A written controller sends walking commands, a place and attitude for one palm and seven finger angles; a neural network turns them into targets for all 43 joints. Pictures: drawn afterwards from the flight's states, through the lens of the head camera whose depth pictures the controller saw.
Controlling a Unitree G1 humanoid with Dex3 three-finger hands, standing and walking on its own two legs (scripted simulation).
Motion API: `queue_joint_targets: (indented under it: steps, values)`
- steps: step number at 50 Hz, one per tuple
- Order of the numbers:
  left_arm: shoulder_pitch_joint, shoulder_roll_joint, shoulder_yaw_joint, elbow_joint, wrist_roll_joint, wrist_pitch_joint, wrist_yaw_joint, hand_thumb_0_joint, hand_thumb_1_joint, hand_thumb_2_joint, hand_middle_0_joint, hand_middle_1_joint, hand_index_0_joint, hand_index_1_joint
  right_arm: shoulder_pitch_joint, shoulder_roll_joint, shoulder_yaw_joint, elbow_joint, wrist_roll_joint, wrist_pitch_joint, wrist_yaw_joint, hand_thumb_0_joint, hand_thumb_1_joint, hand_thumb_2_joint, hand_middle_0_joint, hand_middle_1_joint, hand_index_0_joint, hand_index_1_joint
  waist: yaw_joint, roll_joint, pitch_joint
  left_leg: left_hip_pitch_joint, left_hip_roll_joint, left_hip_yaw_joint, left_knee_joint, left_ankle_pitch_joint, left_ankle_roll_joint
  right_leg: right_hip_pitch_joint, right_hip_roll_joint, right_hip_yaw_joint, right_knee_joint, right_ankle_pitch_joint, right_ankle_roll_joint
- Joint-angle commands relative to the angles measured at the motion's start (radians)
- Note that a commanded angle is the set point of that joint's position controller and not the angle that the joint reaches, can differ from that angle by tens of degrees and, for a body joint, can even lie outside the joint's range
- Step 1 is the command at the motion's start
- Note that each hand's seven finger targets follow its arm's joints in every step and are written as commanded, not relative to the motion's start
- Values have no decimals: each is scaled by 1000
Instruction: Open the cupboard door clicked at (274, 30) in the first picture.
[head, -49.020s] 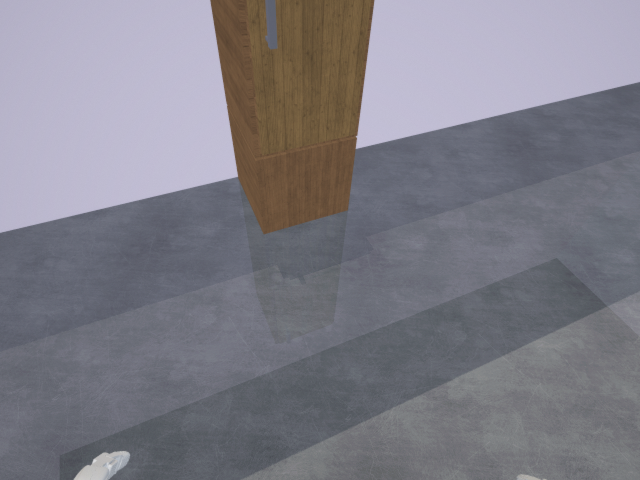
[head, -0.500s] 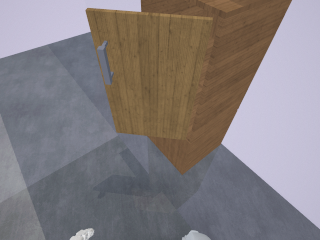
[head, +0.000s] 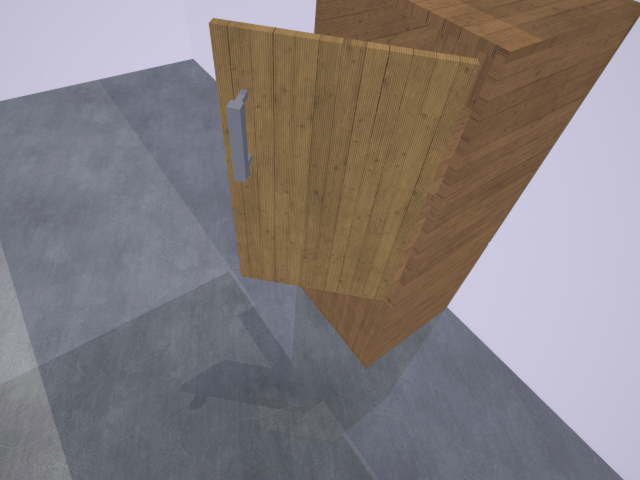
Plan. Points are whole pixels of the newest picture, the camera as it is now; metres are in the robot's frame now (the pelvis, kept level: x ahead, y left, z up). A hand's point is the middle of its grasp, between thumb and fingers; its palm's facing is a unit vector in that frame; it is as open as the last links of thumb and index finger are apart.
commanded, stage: come to a stop and stand still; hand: left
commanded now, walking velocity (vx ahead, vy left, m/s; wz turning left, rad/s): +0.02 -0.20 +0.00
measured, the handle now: (242, 136) +0.58 +0.17 +0.10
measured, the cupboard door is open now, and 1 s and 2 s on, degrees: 45 45 45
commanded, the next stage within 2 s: look again from close up in 1.32 s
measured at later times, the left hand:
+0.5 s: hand out of the picture +0.01 +0.13 -0.17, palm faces +0.01 -0.98 -0.20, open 7.3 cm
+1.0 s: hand out of the picture +0.01 +0.11 -0.17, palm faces +0.04 -0.98 -0.17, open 7.4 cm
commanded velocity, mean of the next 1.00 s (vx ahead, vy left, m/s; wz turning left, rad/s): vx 0.00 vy -0.02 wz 0.00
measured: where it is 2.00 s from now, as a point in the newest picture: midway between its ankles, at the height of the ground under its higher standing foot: outside the picture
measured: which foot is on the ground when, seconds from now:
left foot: down 0.00-1.00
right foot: up 0.00-0.24, down 0.26-1.00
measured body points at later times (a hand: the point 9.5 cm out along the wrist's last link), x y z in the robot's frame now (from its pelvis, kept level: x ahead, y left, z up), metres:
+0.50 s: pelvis -0.01 -0.05 +0.01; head +0.00 -0.05 +0.46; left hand +0.01 +0.18 -0.15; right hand -0.02 -0.28 -0.15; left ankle +0.03 +0.10 -0.73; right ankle -0.07 -0.16 -0.73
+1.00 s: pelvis +0.02 -0.05 +0.01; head +0.03 -0.04 +0.46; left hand +0.01 +0.17 -0.16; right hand +0.01 -0.27 -0.15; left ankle +0.03 +0.10 -0.73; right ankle -0.07 -0.16 -0.73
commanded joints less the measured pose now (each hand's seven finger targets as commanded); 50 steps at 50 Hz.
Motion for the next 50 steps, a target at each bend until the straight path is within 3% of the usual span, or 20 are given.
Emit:
queue_joint_targets:
  steps: [1,5,7,9,11,12,13,14,15,16,18,19,23,25,28,34,37,39,41,50]
  values:
    - [63,34,1,-33,1,-27,-16,0,900,900,-200,-300,-200,-300,24,-166,-26,-40,-5,-26,-15,0,-900,-900,200,300,200,300,-6,194,-24,74,263,-254,-312,177,114,-34,-18,37,23,3,7]
    - [38,41,-7,-48,0,-29,-25,0,900,900,-200,-300,-200,-300,85,-211,-48,-21,-2,-21,-14,0,-900,-900,200,300,200,300,-56,198,-99,218,298,-258,-273,320,128,-10,-14,2,-109,-44,8]
    - [54,41,-9,-48,0,-27,-27,0,900,900,-200,-300,-200,-300,88,-232,-55,-12,-1,-16,-12,0,-900,-900,200,300,200,300,-59,214,-113,231,297,-255,-266,318,125,22,-10,-15,-163,-42,4]
    - [89,34,-12,-35,0,-34,-27,0,900,900,-200,-300,-200,-300,76,-224,-56,-10,2,-16,-9,0,-900,-900,200,300,200,300,-44,203,-102,195,269,-231,-237,335,110,98,-4,-34,-305,23,-6]
    - [159,45,-9,-10,1,-43,-23,0,900,900,-200,-300,-200,-300,47,-211,-54,-10,14,-14,-6,0,-900,-900,200,300,200,300,-10,163,-108,117,200,-170,-190,251,52,233,-8,-27,-529,211,-12]
    - [173,78,-7,-4,5,-50,-17,0,900,900,-200,-300,-200,-300,36,-172,-48,-15,22,-12,-3,0,-900,-900,200,300,200,300,-9,59,-80,50,127,-115,-132,140,2,264,-77,82,-621,256,-41]
    - [146,130,-3,-6,8,-55,-13,0,900,900,-200,-300,-200,-300,22,-121,-34,-25,27,-7,3,0,-900,-900,200,300,200,300,-21,-96,-44,5,45,-30,-83,-12,-46,216,-202,194,-673,246,-90]
    - [88,136,-8,-16,4,-61,-12,0,900,900,-200,-300,-200,-300,19,-90,-22,-21,21,-3,13,0,-900,-900,200,300,200,300,-34,-120,-11,42,21,-26,-57,-68,-57,122,-249,194,-698,191,-133]
    - [57,137,-19,-23,5,-61,-13,0,900,900,-200,-300,-200,-300,30,-86,-21,-11,18,-4,22,0,-900,-900,200,300,200,300,-49,-43,-16,113,9,-28,-49,-39,-55,48,-239,172,-674,126,-131]
    - [49,102,-25,-10,2,-70,-11,0,900,900,-200,-300,-200,-300,38,-80,-20,6,12,-8,21,0,-900,-900,200,300,200,300,-55,-56,-19,131,15,-39,-72,72,-50,57,-169,136,-626,233,-102]
    - [83,72,-35,15,-8,-80,-7,0,900,900,-200,-300,-200,-300,64,-108,-17,40,13,-19,11,0,-900,-900,200,300,200,300,-39,-50,-44,162,60,-70,-113,231,-38,134,-122,70,-562,410,-58]
    - [96,62,-37,23,-9,-81,-4,0,900,900,-200,-300,-200,-300,77,-106,-17,52,16,-21,10,0,-900,-900,200,300,200,300,-34,-43,-43,164,77,-75,-127,249,-36,153,-108,52,-564,412,-47]
    - [104,58,-39,44,-11,-76,-1,0,900,900,-200,-300,-200,-300,89,-109,-10,94,14,-19,9,0,-900,-900,200,300,200,300,-29,45,29,145,79,-74,-154,203,-44,141,-103,64,-604,282,-45]
    - [108,51,-40,58,-12,-76,0,0,900,900,-200,-300,-200,-300,102,-96,-6,110,13,-18,8,0,-900,-900,200,300,200,300,-26,70,54,127,80,-73,-165,204,-46,158,-98,63,-613,284,-47]
    - [111,50,-42,68,-15,-75,0,0,900,900,-200,-300,-200,-300,117,-93,-2,122,12,-16,7,0,-900,-900,200,300,200,300,-25,56,67,120,75,-73,-174,166,-50,160,-97,65,-637,220,-50]
    - [133,36,-42,76,-15,-81,4,0,900,900,-200,-300,-200,-300,137,-82,1,135,13,-23,2,0,-900,-900,200,300,200,300,-17,14,16,151,83,-66,-168,221,-46,218,-93,43,-622,346,-48]
    - [141,38,-40,78,-15,-83,5,0,900,900,-200,-300,-200,-300,139,-85,3,140,14,-28,0,0,-900,-900,200,300,200,300,-17,31,-4,152,83,-65,-161,265,-47,247,-97,37,-597,436,-46]
    - [150,28,-41,83,-13,-83,8,0,900,900,-200,-300,-200,-300,135,-76,3,141,15,-27,-2,0,-900,-900,200,300,200,300,-14,12,7,158,84,-61,-161,267,-44,247,-93,30,-598,460,-44]
    - [152,31,-41,83,-13,-82,8,0,900,900,-200,-300,-200,-300,136,-79,3,142,16,-29,-3,0,-900,-900,200,300,200,300,-17,42,7,158,83,-63,-159,287,-44,250,-96,34,-588,480,-42]
    - [171,23,-43,93,-9,-83,9,0,900,900,-200,-300,-200,-300,115,-81,3,135,17,-31,-8,0,-900,-900,200,300,200,300,-17,43,6,187,86,-56,-152,337,-38,255,-95,30,-582,541,-33]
